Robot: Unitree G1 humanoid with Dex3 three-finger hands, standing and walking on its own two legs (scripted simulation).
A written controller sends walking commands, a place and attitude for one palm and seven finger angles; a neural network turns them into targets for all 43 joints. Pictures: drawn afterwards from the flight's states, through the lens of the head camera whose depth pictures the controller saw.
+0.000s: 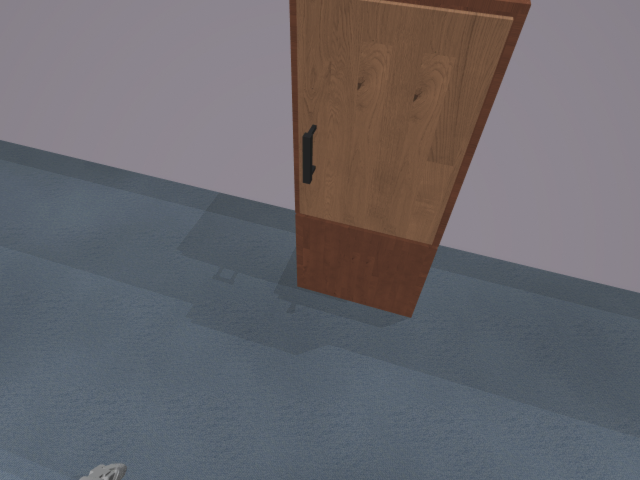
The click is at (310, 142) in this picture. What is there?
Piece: cupboard door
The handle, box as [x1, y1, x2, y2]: [302, 125, 316, 183]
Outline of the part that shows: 316,125 312,125 308,132 305,132 302,136 303,182 306,183 310,182 311,175 315,168 315,166 311,164 312,134 316,128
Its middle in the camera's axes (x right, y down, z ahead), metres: -0.03 -0.21 +0.98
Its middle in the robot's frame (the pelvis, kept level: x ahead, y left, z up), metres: +0.86 +0.07 -0.10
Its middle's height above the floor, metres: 0.67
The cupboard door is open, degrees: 0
